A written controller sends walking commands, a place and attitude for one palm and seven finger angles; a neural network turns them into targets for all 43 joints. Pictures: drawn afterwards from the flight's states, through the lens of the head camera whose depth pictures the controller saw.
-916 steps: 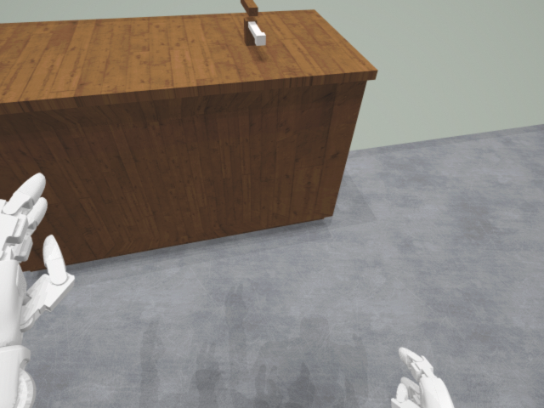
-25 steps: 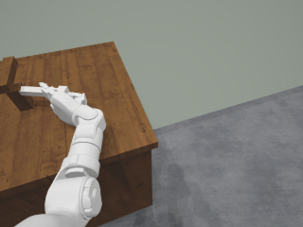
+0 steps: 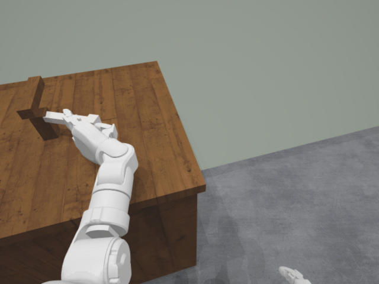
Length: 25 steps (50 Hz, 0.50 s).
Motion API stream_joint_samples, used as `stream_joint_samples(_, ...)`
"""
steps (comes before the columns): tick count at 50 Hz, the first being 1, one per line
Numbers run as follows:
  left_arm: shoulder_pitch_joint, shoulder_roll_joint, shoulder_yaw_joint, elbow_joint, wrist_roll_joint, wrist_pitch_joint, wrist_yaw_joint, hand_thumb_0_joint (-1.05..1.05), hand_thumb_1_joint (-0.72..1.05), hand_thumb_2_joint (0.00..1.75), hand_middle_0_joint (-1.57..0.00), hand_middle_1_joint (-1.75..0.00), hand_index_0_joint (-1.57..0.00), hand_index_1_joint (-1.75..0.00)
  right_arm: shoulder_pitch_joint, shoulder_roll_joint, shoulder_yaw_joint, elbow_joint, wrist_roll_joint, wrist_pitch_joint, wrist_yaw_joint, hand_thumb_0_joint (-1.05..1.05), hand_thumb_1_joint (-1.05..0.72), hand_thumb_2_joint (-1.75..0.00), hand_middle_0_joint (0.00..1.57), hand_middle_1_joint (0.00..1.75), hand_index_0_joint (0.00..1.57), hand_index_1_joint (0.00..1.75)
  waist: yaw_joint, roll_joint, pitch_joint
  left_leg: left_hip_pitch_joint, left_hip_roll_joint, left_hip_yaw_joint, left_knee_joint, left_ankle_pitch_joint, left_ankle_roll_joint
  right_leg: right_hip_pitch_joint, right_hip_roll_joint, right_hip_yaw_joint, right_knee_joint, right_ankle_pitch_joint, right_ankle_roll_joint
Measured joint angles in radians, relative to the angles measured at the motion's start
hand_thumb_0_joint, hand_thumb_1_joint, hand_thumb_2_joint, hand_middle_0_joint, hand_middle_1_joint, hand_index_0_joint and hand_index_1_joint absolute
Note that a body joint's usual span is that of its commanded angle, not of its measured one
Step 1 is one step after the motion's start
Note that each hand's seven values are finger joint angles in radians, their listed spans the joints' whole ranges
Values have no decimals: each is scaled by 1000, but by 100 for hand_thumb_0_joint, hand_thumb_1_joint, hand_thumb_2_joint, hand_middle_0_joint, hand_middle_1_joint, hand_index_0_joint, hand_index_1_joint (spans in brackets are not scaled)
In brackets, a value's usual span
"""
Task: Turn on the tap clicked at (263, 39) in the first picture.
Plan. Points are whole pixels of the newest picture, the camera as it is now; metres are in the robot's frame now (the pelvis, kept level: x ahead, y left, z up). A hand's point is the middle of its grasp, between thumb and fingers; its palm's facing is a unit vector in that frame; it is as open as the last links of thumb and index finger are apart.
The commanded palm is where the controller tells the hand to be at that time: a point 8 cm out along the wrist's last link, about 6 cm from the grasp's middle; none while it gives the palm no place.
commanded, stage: lift the hand up off the lever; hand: left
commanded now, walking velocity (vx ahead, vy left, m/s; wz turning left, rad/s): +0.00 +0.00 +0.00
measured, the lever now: (93, 122) +0.45 +0.24 +0.12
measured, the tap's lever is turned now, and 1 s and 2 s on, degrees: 62 62 62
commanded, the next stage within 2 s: draw the hand back beside the body in 1.52 s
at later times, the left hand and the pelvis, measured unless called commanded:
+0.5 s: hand (108, 122) +0.41 +0.19 +0.15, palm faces +0.80 -0.60 -0.08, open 7.8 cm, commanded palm +0.36 +0.21 +0.16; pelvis -0.01 +0.00 +0.00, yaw +0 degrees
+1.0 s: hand (102, 116) +0.41 +0.19 +0.17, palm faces +0.79 -0.61 -0.06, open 7.8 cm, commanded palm +0.35 +0.22 +0.18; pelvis -0.01 +0.00 +0.01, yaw +0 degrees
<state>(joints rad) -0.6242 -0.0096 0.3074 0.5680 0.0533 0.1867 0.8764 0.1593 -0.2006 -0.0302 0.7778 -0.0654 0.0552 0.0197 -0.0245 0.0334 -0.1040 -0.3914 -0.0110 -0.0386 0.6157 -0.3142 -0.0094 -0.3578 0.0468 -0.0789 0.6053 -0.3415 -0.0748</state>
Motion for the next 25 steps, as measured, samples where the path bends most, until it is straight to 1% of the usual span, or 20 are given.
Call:
stream_joint_samples(6,6,0,-15,-39,-4,21,0,5,86,89,-15,-15,-15,-15,1,0,1,11,4,-2,-5,0,-91,-90,21,30,20,30,9,2,7,18,-1,-3,-12,8,-2,18,-1,-3,-9,6,-1)
stream_joint_samples(12,-12,12,-25,-28,-14,45,-5,3,89,90,-15,-15,-15,-15,0,-4,7,28,13,-7,-12,1,-91,-90,21,30,20,30,13,3,15,36,-2,-9,-31,23,-3,37,-2,-8,-27,18,-3)
stream_joint_samples(19,-42,17,-22,-1,-15,51,-1,2,90,90,-15,-15,-15,-15,-6,-8,7,37,15,-20,-17,1,-91,-90,21,30,20,30,11,4,22,39,1,-10,-42,36,-4,41,1,-10,-41,32,-5)
stream_joint_samples(25,-43,20,-4,-17,-16,56,-2,2,90,90,-15,-15,-15,-15,-1,-9,4,31,14,-19,-18,1,-91,-90,21,30,20,30,8,6,18,44,3,-1,-54,42,-4,41,3,-1,-47,39,-5)
